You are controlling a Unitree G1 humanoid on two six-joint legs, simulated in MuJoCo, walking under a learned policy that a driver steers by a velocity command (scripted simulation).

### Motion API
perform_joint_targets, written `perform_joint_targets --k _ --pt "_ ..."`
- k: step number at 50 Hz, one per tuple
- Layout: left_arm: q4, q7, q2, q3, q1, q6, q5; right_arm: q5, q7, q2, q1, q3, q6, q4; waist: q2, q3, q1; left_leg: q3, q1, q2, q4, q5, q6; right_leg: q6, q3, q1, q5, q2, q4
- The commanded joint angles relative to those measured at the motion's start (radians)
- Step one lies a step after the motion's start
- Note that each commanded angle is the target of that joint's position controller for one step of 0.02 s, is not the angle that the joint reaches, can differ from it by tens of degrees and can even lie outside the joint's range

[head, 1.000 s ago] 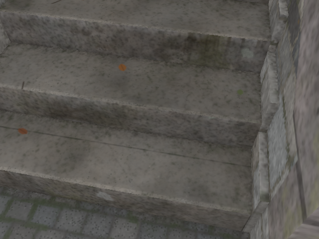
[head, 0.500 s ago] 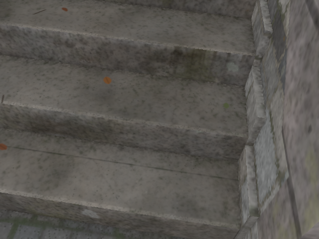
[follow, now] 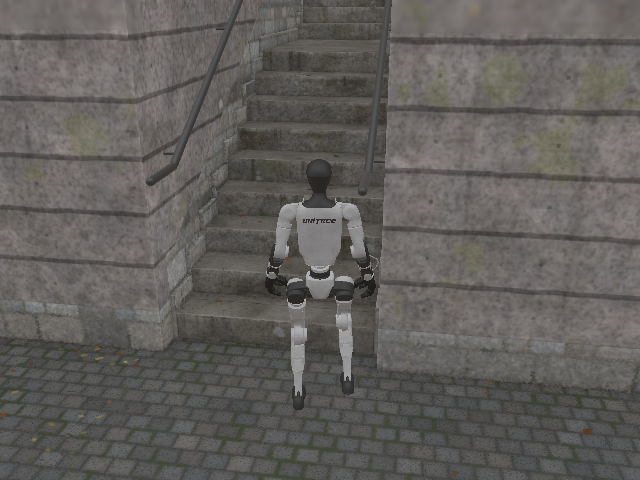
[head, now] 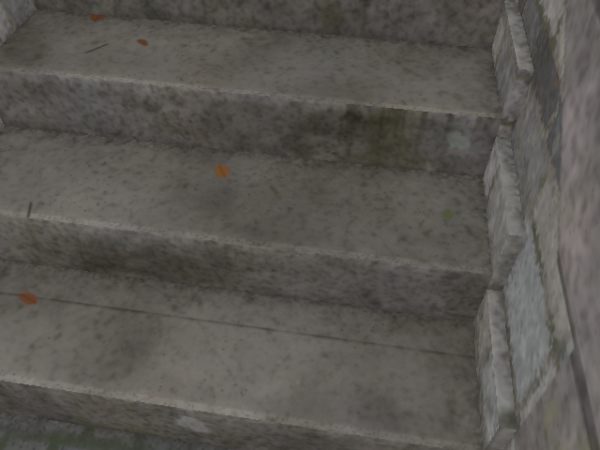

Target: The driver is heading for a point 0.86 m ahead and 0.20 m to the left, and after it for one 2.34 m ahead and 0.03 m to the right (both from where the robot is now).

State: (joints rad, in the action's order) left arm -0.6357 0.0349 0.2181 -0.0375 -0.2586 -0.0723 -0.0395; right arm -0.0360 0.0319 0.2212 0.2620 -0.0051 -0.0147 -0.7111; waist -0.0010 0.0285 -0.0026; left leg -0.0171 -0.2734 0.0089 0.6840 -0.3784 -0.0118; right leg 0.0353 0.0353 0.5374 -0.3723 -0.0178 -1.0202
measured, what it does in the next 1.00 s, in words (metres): steps on the spot: right foot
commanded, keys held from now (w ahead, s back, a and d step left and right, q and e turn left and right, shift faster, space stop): w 1.00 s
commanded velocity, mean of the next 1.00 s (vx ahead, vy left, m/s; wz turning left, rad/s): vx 0.04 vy -0.09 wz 0.00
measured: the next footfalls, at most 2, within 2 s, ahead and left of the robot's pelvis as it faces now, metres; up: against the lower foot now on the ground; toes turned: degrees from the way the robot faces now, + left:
right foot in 0.24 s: +0.08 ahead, -0.12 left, +0.00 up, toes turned +2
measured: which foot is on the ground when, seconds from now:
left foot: down 0.00-1.00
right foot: up 0.00-0.22, down 0.24-1.00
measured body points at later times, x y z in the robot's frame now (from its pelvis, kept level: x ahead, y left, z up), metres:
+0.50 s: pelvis +0.02 -0.02 +0.02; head +0.03 -0.04 +0.47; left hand +0.20 +0.20 -0.06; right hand +0.17 -0.27 -0.09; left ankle +0.00 +0.11 -0.72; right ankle +0.04 -0.12 -0.72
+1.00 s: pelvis +0.01 +0.00 +0.03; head +0.02 -0.02 +0.48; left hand +0.17 +0.24 -0.08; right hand +0.16 -0.28 -0.07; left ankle +0.00 +0.11 -0.72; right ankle +0.04 -0.12 -0.72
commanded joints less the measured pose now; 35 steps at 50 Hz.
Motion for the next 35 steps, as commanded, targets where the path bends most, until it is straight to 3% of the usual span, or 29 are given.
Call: perform_joint_targets --k 1,2,3,5,7,8,9,10,11,12,13,14,15,16,18,20,28,35 --pt "0.112 0.008 0.082 -0.036 0.042 0.012 -0.008 -0.004 0.022 0.223 -0.065 0.074 0.033 0.078 0.168 0.150 0.052 0.412 -0.092 0.270 -0.470 -0.123 -0.129 0.007 -0.003 0.241 0.070 0.033 -0.457" --pt "0.074 0.006 0.039 -0.027 -0.023 0.004 -0.003 0.003 0.024 0.130 -0.150 0.041 0.051 0.106 0.190 0.068 0.072 0.280 -0.151 0.202 -0.407 0.121 -0.139 0.009 -0.020 0.105 0.088 0.036 -0.553" --pt "0.067 0.004 0.021 -0.022 -0.058 -0.006 0.008 0.003 0.024 0.114 -0.193 0.037 0.058 0.121 0.215 0.018 0.106 0.173 -0.164 0.164 -0.365 0.356 -0.133 0.000 -0.028 0.029 0.085 0.052 -0.589" --pt "0.102 -0.003 0.040 -0.018 0.004 -0.020 0.015 0.003 0.038 0.138 -0.176 0.045 0.067 0.127 0.183 -0.033 0.085 0.122 -0.042 0.173 -0.322 0.659 -0.142 -0.006 -0.023 0.009 -0.011 0.044 -0.415" --pt "0.128 -0.005 0.024 0.003 0.082 -0.027 0.020 0.015 0.056 0.151 -0.133 0.051 0.058 0.116 0.156 -0.046 0.033 0.103 0.110 0.190 -0.331 0.715 -0.128 -0.008 -0.044 -0.043 -0.148 0.028 0.071" --pt "0.130 -0.007 -0.001 0.010 0.099 -0.023 0.028 0.020 0.063 0.164 -0.089 0.063 0.042 0.099 0.199 -0.046 -0.008 0.112 0.173 0.192 -0.347 0.721 -0.129 -0.023 -0.065 -0.096 -0.149 0.038 0.318" --pt "0.118 -0.009 0.005 0.003 0.087 -0.021 0.023 0.030 0.067 0.190 -0.020 0.082 0.023 0.073 0.257 -0.051 -0.045 0.133 0.224 0.197 -0.333 0.757 -0.128 -0.034 -0.081 -0.160 -0.058 0.056 0.479" --pt "0.120 -0.008 0.001 0.004 0.092 0.045 0.018 0.085 0.056 0.144 -0.110 0.055 0.010 0.077 0.355 -0.112 0.033 0.137 0.314 0.128 -0.219 0.748 -0.116 0.018 0.030 -0.261 0.198 -0.039 0.791" --pt "0.096 -0.005 -0.004 0.011 0.119 0.082 0.008 0.080 0.040 0.094 -0.052 0.043 0.010 0.079 0.254 -0.159 -0.018 0.139 0.332 0.134 -0.240 0.686 -0.103 0.060 -0.048 -0.331 0.304 0.025 0.850" --pt "0.089 -0.010 0.052 0.001 0.085 0.101 0.009 0.043 0.027 0.105 0.012 0.042 0.015 0.074 0.101 -0.190 -0.038 0.174 0.194 0.132 -0.222 0.448 -0.060 0.059 0.052 -0.509 0.605 -0.079 0.812" --pt "0.057 -0.011 0.119 -0.007 0.073 0.096 -0.006 0.008 0.002 0.071 0.074 0.037 0.033 0.054 -0.178 -0.169 -0.082 0.157 -0.033 0.112 -0.235 0.053 0.003 0.013 0.185 -0.633 1.110 -0.210 0.636" --pt "0.024 -0.010 0.091 -0.009 0.077 0.089 -0.022 0.008 -0.017 0.095 0.098 0.037 0.040 0.034 -0.248 -0.201 -0.080 0.144 0.046 0.141 -0.264 -0.052 0.046 -0.060 0.216 -0.524 0.852 -0.231 0.636" --pt "0.048 -0.004 0.048 0.002 0.131 0.091 -0.023 0.019 -0.034 0.157 0.007 0.053 0.051 0.046 -0.178 -0.147 -0.052 0.129 0.047 0.128 -0.282 0.018 0.067 -0.052 0.202 -0.505 0.642 -0.177 0.669" --pt "0.039 -0.002 0.042 0.003 0.127 0.094 -0.028 0.021 -0.043 0.168 -0.090 0.056 0.058 0.061 -0.132 -0.124 -0.018 0.119 0.027 0.116 -0.294 0.078 0.067 -0.028 0.190 -0.512 0.507 -0.149 0.696" --pt "0.021 -0.001 0.082 -0.008 0.158 0.111 -0.018 0.025 -0.043 0.159 -0.123 0.053 0.049 0.071 -0.111 -0.079 -0.028 0.123 0.026 0.127 -0.310 0.132 0.059 -0.014 0.211 -0.483 0.398 -0.151 0.732" --pt "0.007 0.005 0.058 -0.002 0.156 0.116 -0.010 0.037 -0.050 0.155 -0.133 0.053 0.049 0.064 -0.099 -0.061 -0.024 0.119 0.035 0.125 -0.327 0.147 0.051 -0.007 0.202 -0.480 0.418 -0.144 0.743" --pt "-0.038 0.014 0.088 -0.004 0.199 0.102 -0.006 0.030 -0.075 0.156 -0.157 0.051 0.065 0.037 -0.017 -0.068 -0.021 0.099 0.062 0.124 -0.372 0.198 0.036 -0.021 0.139 -0.495 0.390 -0.096 0.722" --pt "-0.082 0.021 0.106 -0.001 0.219 0.091 -0.004 0.024 -0.081 0.181 -0.177 0.047 0.078 0.025 0.015 -0.064 -0.019 0.091 0.093 0.121 -0.394 0.255 0.025 -0.032 0.120 -0.473 0.330 -0.076 0.713"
